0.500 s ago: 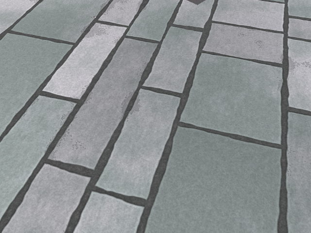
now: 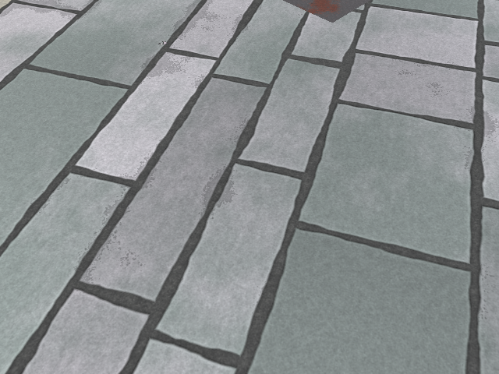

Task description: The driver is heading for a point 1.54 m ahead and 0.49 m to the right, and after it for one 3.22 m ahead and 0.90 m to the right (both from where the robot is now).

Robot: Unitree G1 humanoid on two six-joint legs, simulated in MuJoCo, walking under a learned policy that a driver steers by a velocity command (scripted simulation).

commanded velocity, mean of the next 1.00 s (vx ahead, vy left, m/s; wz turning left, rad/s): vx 0.48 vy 0.00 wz -0.36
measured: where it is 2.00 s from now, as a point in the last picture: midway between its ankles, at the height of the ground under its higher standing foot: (375, 230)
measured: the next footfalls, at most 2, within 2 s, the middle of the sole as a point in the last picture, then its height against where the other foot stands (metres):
left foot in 0.20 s outside the picture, level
right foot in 0.78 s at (332, 362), level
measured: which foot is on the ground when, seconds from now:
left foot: up 0.00-0.18, down 0.20-0.80, up 0.82-1.00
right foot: down 0.00-0.20, up 0.22-0.76, down 0.78-1.00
